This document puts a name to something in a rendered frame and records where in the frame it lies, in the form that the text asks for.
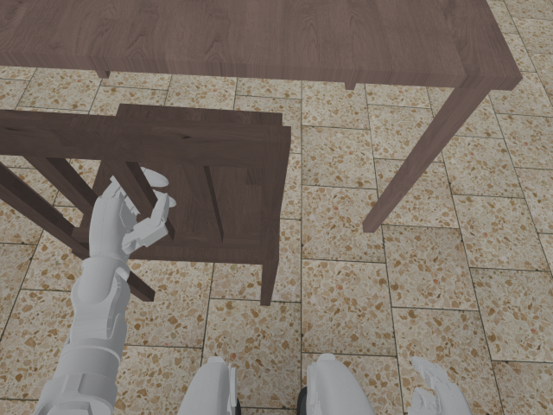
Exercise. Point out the robot left hand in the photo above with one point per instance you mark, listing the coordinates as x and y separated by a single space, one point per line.
112 218

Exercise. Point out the robot right hand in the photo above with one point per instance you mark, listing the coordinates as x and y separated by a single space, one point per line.
448 399

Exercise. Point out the chair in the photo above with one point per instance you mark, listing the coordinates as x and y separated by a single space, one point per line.
226 170

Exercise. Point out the left robot forearm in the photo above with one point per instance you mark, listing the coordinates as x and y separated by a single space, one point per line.
84 380

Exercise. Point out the robot left thigh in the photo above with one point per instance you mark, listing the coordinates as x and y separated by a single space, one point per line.
212 391

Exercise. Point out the table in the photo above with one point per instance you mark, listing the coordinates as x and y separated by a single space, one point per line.
438 43

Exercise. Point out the right robot shin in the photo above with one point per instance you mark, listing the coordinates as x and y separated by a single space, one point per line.
309 408

